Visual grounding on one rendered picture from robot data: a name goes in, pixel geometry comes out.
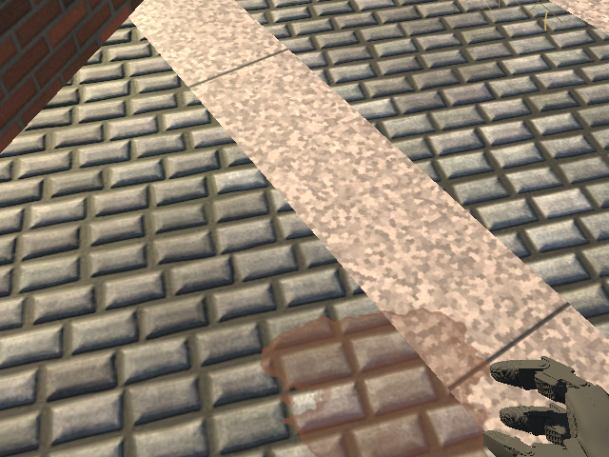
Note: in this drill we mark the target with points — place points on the robot right hand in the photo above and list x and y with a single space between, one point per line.
580 430

